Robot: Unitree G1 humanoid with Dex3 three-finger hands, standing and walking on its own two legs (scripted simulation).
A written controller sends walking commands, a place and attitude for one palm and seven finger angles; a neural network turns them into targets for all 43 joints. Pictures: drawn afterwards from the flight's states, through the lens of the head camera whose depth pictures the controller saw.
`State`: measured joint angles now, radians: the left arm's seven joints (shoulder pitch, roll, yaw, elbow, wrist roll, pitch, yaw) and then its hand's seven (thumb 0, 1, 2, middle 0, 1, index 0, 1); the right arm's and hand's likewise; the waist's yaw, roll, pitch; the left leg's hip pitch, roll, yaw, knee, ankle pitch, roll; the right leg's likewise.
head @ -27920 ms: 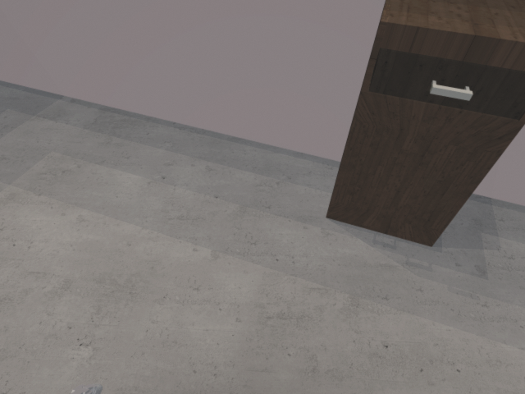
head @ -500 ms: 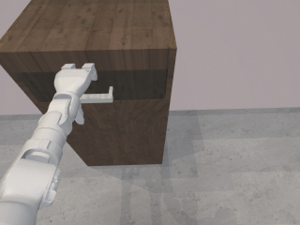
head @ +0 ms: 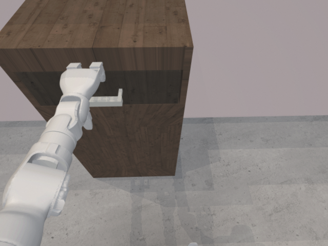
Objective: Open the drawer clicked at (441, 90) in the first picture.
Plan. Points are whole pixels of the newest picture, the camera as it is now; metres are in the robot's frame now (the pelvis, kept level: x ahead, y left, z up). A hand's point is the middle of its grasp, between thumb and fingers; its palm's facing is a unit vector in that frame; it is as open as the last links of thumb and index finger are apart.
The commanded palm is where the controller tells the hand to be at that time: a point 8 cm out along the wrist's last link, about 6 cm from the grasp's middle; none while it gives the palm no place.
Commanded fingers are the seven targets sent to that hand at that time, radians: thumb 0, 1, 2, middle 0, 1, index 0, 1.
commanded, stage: lower the fingers behind the handle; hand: left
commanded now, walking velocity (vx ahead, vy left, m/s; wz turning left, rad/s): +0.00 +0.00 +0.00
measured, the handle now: (103, 96) +0.53 +0.18 +0.02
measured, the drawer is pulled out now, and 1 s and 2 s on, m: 0.00 0.00 0.00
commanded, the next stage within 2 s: close the thumb around the handle in 1.22 s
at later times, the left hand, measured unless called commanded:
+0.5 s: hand (89, 110) +0.48 +0.21 +0.02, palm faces -0.04 +0.02 -1.00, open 13.7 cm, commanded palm +0.47 +0.20 +0.07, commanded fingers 0.00 -0.50 0.30 -0.30 -1.20 -0.30 -1.20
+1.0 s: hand (90, 110) +0.48 +0.21 +0.01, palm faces -0.01 +0.02 -1.00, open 13.7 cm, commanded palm +0.46 +0.19 +0.05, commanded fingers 0.00 -0.50 0.30 -0.30 -1.20 -0.30 -1.20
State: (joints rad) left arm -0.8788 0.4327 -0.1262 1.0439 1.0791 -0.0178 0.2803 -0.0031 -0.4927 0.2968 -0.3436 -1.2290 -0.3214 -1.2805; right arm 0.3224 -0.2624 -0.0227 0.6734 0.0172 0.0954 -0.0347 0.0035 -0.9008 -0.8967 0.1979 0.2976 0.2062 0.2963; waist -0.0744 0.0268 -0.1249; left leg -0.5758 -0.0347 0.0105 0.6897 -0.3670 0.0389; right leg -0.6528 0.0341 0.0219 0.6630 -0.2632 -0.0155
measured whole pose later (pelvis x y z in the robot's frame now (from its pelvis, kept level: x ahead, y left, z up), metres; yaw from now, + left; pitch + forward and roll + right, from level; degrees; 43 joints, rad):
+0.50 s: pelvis -0.01 +0.00 -0.02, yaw +0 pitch +20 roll -1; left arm -0.90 0.48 -0.10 1.12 1.09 -0.06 0.34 0.00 -0.49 0.30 -0.33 -1.25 -0.33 -1.22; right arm 0.39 -0.26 -0.05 0.72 -0.01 0.03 -0.02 0.00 -0.90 -0.90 0.20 0.30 0.21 0.30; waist -0.11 0.04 -0.14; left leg -0.78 -0.03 0.00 0.84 -0.41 0.04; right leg -0.84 0.04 0.01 0.79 -0.29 -0.02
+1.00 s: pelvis -0.01 +0.00 -0.02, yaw +1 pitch +20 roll -1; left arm -0.90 0.41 -0.15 1.11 1.10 0.02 0.37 0.00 -0.49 0.30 -0.30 -1.23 -0.31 -1.27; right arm 0.32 -0.25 -0.04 0.68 -0.01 0.07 -0.01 0.00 -0.90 -0.90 0.20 0.30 0.21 0.30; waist -0.09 0.03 -0.16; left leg -0.78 -0.04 -0.01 0.87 -0.43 0.04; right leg -0.84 0.03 0.00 0.81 -0.32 -0.01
